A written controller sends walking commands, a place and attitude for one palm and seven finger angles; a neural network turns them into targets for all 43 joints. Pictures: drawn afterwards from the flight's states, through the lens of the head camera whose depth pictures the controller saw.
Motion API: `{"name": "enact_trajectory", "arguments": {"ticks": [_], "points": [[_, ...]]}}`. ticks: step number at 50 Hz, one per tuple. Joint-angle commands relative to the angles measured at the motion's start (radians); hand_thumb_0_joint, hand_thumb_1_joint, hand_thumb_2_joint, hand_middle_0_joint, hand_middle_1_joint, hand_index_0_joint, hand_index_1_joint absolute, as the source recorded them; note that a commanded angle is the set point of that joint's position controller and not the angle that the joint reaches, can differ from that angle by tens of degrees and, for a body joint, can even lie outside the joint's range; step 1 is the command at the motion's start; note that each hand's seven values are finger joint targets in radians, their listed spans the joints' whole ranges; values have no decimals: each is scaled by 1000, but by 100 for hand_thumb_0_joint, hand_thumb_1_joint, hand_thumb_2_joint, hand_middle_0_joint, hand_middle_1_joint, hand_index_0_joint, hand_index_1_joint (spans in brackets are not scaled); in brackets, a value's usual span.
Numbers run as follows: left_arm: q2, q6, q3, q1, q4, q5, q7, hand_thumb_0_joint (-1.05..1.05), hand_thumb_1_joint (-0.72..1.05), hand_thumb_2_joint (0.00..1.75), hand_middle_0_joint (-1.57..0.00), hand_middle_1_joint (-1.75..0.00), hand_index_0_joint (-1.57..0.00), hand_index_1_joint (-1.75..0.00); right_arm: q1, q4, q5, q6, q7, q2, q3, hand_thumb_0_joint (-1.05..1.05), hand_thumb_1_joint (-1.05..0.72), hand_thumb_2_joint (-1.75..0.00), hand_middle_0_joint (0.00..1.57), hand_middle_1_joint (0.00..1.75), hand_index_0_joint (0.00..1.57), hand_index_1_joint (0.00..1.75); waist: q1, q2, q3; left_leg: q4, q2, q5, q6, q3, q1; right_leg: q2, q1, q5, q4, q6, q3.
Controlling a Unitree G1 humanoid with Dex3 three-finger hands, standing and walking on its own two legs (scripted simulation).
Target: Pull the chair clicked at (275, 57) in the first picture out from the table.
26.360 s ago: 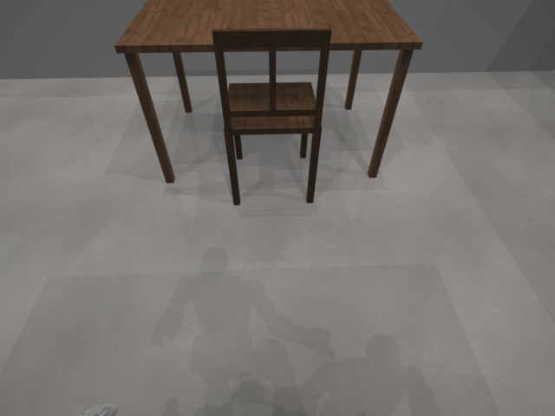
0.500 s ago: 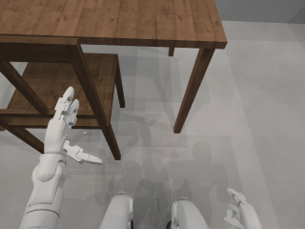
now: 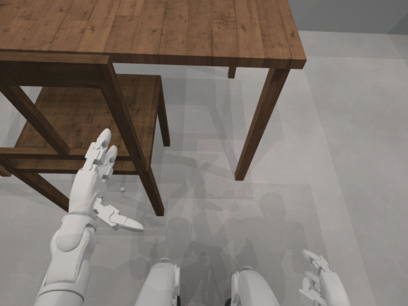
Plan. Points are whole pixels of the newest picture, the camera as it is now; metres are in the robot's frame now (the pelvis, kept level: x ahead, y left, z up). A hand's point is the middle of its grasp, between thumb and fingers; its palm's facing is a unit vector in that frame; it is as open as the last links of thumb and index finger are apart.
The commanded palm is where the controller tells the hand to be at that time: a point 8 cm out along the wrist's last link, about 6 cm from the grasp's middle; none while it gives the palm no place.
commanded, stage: aim the fingers beside a spindle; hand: left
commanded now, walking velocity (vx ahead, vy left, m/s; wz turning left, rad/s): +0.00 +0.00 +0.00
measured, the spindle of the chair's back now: (40, 123) +0.47 +0.38 +0.01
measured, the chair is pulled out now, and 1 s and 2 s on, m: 0.00 0.00 0.00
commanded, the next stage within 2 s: push the fingers through the gap in 0.14 s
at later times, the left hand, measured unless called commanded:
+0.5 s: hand (118, 173) +0.35 +0.18 +0.03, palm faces +0.01 -1.00 -0.04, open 16.9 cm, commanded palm +0.34 +0.23 +0.03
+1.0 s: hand (127, 150) +0.41 +0.18 +0.02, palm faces +0.00 -1.00 -0.05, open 16.9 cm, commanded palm +0.39 +0.22 +0.03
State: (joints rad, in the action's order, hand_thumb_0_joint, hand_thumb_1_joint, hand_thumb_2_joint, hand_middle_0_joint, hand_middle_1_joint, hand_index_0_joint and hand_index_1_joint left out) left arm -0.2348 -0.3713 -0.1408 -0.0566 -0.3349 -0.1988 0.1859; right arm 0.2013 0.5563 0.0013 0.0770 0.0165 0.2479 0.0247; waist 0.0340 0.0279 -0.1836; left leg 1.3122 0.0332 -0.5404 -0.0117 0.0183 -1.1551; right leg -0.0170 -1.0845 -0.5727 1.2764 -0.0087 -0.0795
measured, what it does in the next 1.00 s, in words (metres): stands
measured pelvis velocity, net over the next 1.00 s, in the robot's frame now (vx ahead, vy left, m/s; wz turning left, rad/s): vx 0.00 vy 0.00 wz -0.01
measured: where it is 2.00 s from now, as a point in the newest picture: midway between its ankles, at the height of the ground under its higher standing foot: outside the picture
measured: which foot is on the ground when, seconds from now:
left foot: down 0.00-1.00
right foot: down 0.00-1.00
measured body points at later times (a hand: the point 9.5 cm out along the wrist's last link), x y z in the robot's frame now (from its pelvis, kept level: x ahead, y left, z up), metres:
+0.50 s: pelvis +0.00 +0.00 -0.01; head +0.11 +0.02 +0.43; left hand +0.35 +0.24 +0.03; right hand +0.15 -0.25 -0.11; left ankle +0.04 +0.11 -0.62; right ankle +0.02 -0.12 -0.62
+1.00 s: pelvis +0.00 +0.00 +0.00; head +0.12 +0.02 +0.43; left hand +0.40 +0.23 +0.03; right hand +0.11 -0.26 -0.12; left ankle +0.04 +0.11 -0.62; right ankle +0.02 -0.12 -0.62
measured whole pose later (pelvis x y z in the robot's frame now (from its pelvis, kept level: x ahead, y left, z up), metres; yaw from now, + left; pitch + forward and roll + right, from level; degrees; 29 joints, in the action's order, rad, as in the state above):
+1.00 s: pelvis +0.00 +0.00 +0.00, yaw -1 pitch +24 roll -3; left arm -0.30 -0.38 -0.23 -0.39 -0.64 -0.16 0.16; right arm 0.24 0.61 0.01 0.05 0.01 0.25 0.03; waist 0.08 0.03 -0.17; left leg 1.31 0.04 -0.53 -0.01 0.01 -1.20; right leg -0.01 -1.13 -0.56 1.27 -0.01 -0.07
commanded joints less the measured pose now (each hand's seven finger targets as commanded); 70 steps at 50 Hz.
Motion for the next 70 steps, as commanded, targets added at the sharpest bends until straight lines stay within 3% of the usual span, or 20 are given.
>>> {"name": "enact_trajectory", "arguments": {"ticks": [1,3,8,11,12,17,20,22,25,29,32,38,39,44,47,51,58,61,67,70], "points": [[-176,-105,-114,-191,279,-6,-30,0,-50,30,-6,-8,-6,-8,1,-129,4,46,15,138,-62,0,-90,-90,20,30,20,30,-9,39,-377,-172,-25,265,-9,31,316,32,174,252,-170,-26,41],[-203,-118,-136,-215,294,-1,-48,0,-50,30,-6,-8,-6,-8,0,-123,7,46,16,135,-58,0,-90,-90,20,30,20,30,-8,64,-382,-168,-25,267,-9,31,323,34,168,250,-168,-26,44],[-140,-92,-80,-168,209,-2,-21,0,-50,30,-6,-8,-6,-8,5,-117,2,43,14,137,-56,0,-90,-90,20,30,20,30,12,42,-346,-173,-24,247,-10,29,305,36,162,240,-182,-24,39],[-108,-61,-48,-175,128,-14,18,0,-50,30,-6,-8,-6,-8,10,-109,-6,40,18,147,-57,0,-90,-90,20,30,20,30,32,-28,-294,-170,-25,182,-15,28,248,36,149,195,-202,-18,41],[-92,-59,-25,-188,136,-16,31,0,-50,30,-6,-8,-6,-8,11,-113,-7,44,19,146,-57,0,-90,-90,20,30,20,30,37,-10,-299,-168,-24,188,-17,30,255,35,141,198,-197,-21,40],[-212,-90,-130,-327,200,-19,7,0,-50,30,-6,-8,-6,-8,12,-100,0,52,30,150,-57,0,-90,-90,20,30,20,30,20,39,-349,-155,-22,208,-14,31,272,37,140,202,-181,-25,48],[-192,-121,-120,-373,205,-9,-23,0,-50,30,-6,-8,-6,-8,12,-91,8,59,26,141,-53,0,-90,-90,20,30,20,30,21,78,-374,-156,-24,234,-8,39,319,35,114,210,-169,-26,43],[-221,-125,-144,-389,175,-2,-33,0,-50,30,-6,-8,-6,-8,17,-84,10,59,26,145,-53,0,-90,-90,20,30,20,30,25,69,-383,-151,-21,240,-9,41,306,38,116,214,-162,-28,41],[-183,-101,-115,-339,121,6,-23,0,-50,30,-6,-8,-6,-8,23,-87,7,49,19,147,-56,0,-90,-90,20,30,20,30,16,70,-405,-162,-20,261,-3,37,325,35,124,235,-164,-26,40],[-143,-43,-65,-375,62,4,6,0,-50,30,-6,-8,-6,-8,45,-83,-2,34,15,157,-59,0,-90,-90,20,30,20,30,40,41,-380,-177,-14,267,-2,44,336,34,110,242,-180,-23,31],[-185,-39,-109,-439,26,-1,-2,0,-50,30,-6,-8,-6,-8,52,-79,-4,28,22,159,-58,0,-90,-90,20,30,20,30,45,10,-348,-173,-16,222,-8,39,284,36,112,215,-188,-21,38],[-256,-120,-189,-535,49,15,-54,0,-50,30,-6,-8,-6,-8,64,-63,12,31,20,149,-56,0,-90,-90,20,30,20,30,31,44,-438,-154,-18,295,-4,36,323,38,135,271,-162,-22,46],[-239,-129,-167,-538,51,23,-54,0,-50,30,-6,-8,-6,-8,66,-58,13,30,17,146,-56,0,-90,-90,20,30,20,30,31,81,-447,-155,-16,317,1,36,348,37,125,283,-156,-23,45],[-193,-94,-115,-544,-85,41,-28,0,-50,30,-6,-8,-6,-8,87,-47,9,11,9,157,-58,0,-90,-90,20,30,20,30,56,65,-383,-171,-11,284,3,40,342,38,81,249,-176,-23,36],[-200,-75,-122,-610,-124,27,-17,0,-50,30,-6,-8,-6,-8,97,-45,5,4,13,163,-57,0,-90,-90,20,30,20,30,69,35,-370,-173,-13,263,-3,43,311,38,93,241,-184,-23,36],[-246,-101,-174,-643,-70,19,-28,0,-50,30,-6,-8,-6,-8,103,-45,9,1,12,159,-61,0,-90,-90,20,30,20,30,49,55,-471,-157,-14,343,-2,29,351,36,147,321,-174,-20,47],[-287,-134,-204,-687,-147,50,-47,0,-50,30,-6,-8,-6,-8,118,-29,17,-12,6,154,-58,0,-90,-90,20,30,20,30,59,63,-446,-146,-15,329,-4,20,306,40,149,323,-166,-18,56],[-265,-117,-183,-699,-218,49,-28,0,-50,30,-6,-8,-6,-8,124,-24,14,-22,4,157,-57,0,-90,-90,20,30,20,30,72,40,-408,-151,-15,300,-6,17,283,39,142,306,-180,-17,56],[-311,-122,-211,-784,-226,39,-7,0,-50,30,-6,-8,-6,-8,141,-21,15,-27,7,166,-58,0,-90,-90,20,30,20,30,77,61,-449,-140,-13,326,-8,21,296,41,142,325,-172,-20,60],[-294,-141,-195,-848,-231,44,-15,0,-50,30,-6,-8,-6,-8,144,-9,18,-27,5,162,-58,0,-90,-90,20,30,20,30,91,75,-448,-140,-11,325,-6,26,326,41,107,307,-175,-17,54]]}}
